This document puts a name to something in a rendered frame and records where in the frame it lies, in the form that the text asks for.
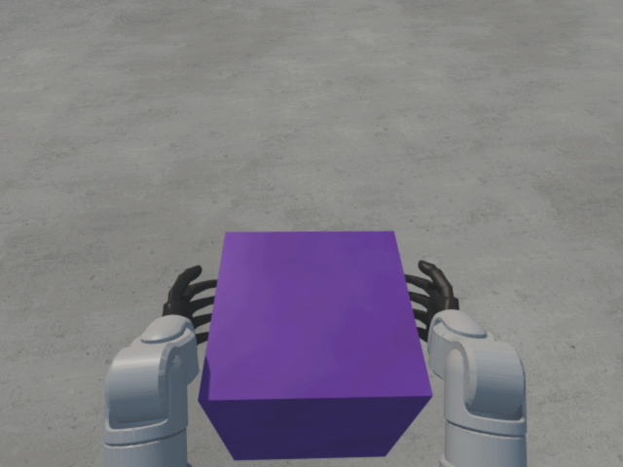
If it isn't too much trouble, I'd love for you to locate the robot left forearm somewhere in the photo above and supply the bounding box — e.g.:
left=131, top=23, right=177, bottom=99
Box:
left=103, top=315, right=200, bottom=467

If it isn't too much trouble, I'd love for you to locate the robot left hand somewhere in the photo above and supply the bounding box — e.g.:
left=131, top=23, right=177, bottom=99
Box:
left=162, top=266, right=217, bottom=345

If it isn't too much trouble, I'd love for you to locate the carton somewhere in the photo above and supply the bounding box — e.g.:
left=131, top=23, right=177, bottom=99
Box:
left=198, top=231, right=433, bottom=460

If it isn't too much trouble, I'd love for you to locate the robot right forearm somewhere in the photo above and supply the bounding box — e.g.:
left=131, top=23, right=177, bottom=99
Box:
left=427, top=309, right=527, bottom=467

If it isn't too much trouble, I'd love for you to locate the robot right hand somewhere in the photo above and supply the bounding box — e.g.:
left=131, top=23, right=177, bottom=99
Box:
left=404, top=261, right=459, bottom=342

